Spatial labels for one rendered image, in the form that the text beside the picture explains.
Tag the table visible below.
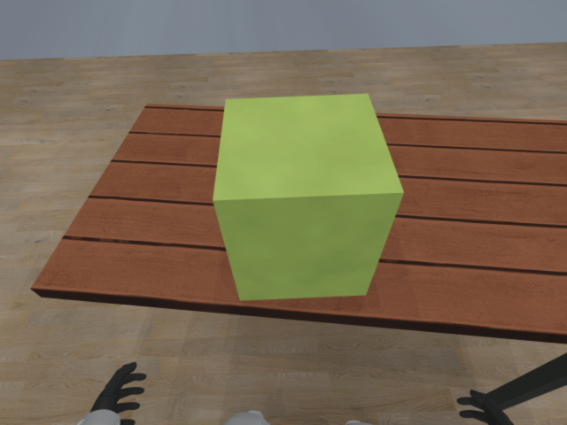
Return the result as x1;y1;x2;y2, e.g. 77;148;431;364
31;104;567;410

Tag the carton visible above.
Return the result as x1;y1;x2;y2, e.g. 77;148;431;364
213;94;404;301

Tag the robot right hand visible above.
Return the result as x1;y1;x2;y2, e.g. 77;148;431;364
457;390;514;425

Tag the robot left hand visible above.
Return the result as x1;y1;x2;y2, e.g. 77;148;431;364
90;362;146;425

